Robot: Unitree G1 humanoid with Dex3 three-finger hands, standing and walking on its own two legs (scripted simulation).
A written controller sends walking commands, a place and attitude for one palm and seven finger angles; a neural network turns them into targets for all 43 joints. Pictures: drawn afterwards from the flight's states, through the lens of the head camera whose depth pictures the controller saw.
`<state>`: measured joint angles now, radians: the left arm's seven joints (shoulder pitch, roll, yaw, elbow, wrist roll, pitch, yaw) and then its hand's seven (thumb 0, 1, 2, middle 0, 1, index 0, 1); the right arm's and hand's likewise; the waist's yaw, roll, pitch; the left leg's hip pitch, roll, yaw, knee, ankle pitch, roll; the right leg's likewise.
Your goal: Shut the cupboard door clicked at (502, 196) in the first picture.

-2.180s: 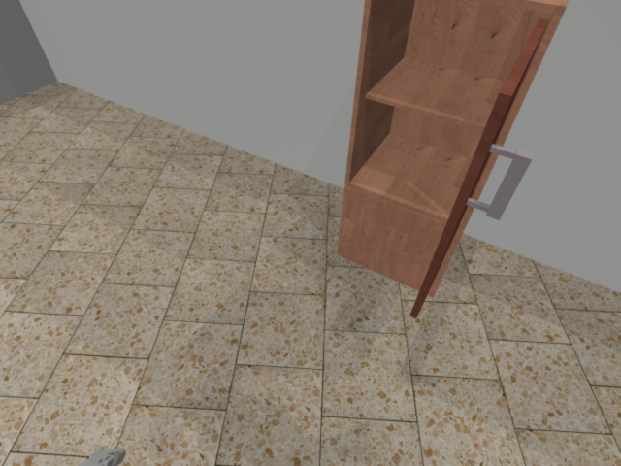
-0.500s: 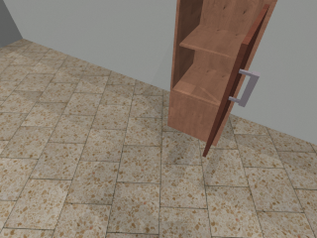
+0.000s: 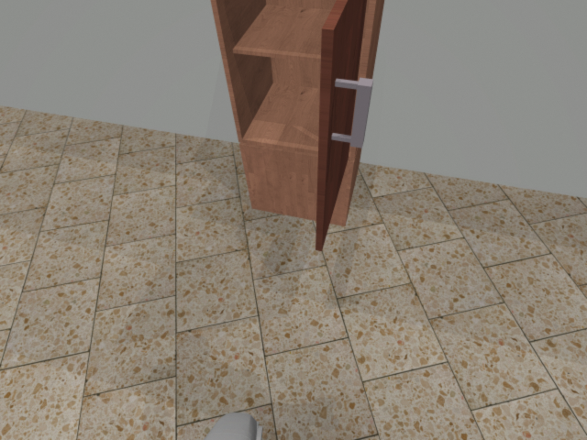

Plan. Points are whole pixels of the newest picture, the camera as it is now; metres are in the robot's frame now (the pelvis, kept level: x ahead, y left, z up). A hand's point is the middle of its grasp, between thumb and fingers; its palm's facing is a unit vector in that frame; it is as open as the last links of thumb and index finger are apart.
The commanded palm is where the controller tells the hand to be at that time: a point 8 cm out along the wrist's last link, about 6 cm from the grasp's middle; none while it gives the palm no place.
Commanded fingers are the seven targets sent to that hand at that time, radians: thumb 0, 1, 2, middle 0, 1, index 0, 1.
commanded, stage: walk around to get in front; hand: left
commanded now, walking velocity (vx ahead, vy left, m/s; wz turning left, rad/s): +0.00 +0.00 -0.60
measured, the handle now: (349, 113) +0.66 -0.04 +0.06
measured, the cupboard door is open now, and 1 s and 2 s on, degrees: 89 89 89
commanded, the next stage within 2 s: none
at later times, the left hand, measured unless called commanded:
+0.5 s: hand out of the picture +0.09 +0.27 -0.17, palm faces -0.21 -0.95 -0.23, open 7.4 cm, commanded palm none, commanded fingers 0.00 0.90 0.90 -0.20 -0.30 -0.20 -0.30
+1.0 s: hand (226, 429) +0.15 +0.13 -0.15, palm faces -0.56 -0.79 -0.26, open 7.4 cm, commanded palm none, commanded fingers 0.00 0.90 0.90 -0.20 -0.30 -0.20 -0.30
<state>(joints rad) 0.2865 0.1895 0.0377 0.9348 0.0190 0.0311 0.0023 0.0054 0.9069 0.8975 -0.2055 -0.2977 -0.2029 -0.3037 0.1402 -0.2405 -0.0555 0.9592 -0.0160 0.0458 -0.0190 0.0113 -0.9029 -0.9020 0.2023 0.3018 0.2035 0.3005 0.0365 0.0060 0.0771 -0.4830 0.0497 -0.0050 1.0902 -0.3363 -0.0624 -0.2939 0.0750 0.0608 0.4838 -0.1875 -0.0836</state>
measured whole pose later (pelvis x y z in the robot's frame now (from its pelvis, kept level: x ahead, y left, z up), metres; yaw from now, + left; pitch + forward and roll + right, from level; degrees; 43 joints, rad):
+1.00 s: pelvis -0.05 +0.03 +0.00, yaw -36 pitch +0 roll +1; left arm 0.17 0.21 0.05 0.90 0.02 0.03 0.00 0.00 0.91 0.90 -0.20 -0.30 -0.20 -0.30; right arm 0.22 -0.25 -0.06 0.94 -0.02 0.05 -0.02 0.01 -0.90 -0.90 0.20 0.30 0.20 0.30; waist -0.02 0.02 0.07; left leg -0.49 0.11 0.03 1.06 -0.37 -0.09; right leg -0.24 0.04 0.03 0.50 -0.25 -0.05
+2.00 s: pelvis -0.03 -0.01 +0.00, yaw -71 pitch -1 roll +0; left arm 0.35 0.17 0.04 0.99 0.03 -0.03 -0.01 0.00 0.91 0.90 -0.20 -0.30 -0.20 -0.30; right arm 0.19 -0.24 -0.07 0.93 -0.03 0.01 0.02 0.01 -0.90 -0.90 0.20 0.30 0.20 0.30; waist 0.02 0.02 0.02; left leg -0.57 0.14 0.04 0.97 -0.22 -0.09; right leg -0.08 0.05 0.04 0.37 -0.28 -0.04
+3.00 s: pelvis +0.05 -0.37 -0.01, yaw -94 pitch -1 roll -1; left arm 0.16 0.16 0.08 1.01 0.00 -0.09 0.02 -0.05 0.95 0.90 -0.21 -0.30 -0.20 -0.30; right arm 0.42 -0.09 -0.04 1.13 -0.02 -0.02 -0.01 0.01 -0.90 -0.90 0.20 0.30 0.20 0.30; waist -0.03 0.00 0.04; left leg -0.43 0.16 0.08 1.25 -0.35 -0.02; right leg -0.24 0.02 -0.18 0.51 -0.26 -0.08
